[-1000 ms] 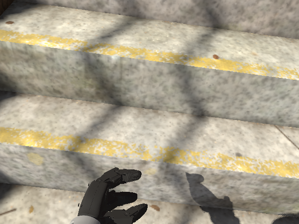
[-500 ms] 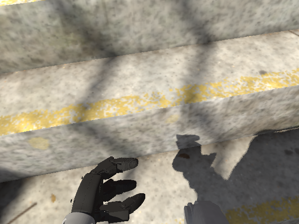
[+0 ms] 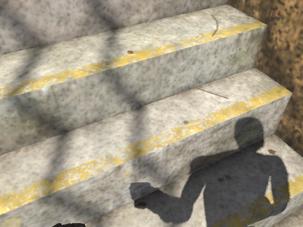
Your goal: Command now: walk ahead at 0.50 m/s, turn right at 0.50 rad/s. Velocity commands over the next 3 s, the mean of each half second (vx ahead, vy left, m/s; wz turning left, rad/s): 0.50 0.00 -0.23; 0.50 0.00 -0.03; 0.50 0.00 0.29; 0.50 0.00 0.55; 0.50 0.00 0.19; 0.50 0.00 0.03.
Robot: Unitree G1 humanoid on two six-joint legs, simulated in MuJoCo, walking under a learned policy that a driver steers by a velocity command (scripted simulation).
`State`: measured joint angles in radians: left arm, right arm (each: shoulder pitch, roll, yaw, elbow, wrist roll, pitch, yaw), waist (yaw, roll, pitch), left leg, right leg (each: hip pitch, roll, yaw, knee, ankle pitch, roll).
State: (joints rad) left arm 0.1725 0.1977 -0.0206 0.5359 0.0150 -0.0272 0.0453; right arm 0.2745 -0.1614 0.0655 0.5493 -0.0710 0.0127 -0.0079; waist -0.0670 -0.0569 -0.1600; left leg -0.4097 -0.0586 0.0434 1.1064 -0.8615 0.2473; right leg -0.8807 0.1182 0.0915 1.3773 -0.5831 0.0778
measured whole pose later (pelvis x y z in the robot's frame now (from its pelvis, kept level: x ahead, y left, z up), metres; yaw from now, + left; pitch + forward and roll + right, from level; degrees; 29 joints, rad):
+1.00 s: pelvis -0.20 -0.04 -0.12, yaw -7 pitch +0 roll -1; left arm 0.32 0.26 0.02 0.70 -0.05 -0.01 0.00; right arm 0.51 -0.18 -0.01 0.75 -0.02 -0.01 -0.08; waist -0.02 -0.01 -0.02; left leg -0.32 0.05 0.06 0.67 -0.47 0.11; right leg -0.82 -0.07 0.08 1.44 0.05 0.14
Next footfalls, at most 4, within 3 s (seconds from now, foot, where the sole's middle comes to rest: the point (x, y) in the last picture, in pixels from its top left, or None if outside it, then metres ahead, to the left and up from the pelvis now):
0.14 left None -0.14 0.22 -0.89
0.26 right None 0.07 -0.16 -0.87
0.68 left None -0.15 0.07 -0.87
1.30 right None -0.20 -0.29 -1.09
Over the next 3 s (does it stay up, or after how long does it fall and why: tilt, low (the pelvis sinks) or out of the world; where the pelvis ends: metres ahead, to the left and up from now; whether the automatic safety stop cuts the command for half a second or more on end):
stays up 0.15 -0.33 -0.05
